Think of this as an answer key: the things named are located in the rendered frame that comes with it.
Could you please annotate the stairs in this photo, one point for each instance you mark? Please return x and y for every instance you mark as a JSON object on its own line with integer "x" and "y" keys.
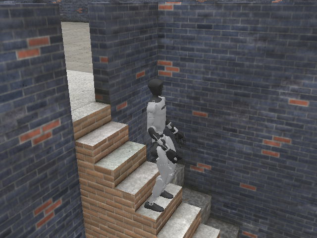
{"x": 116, "y": 181}

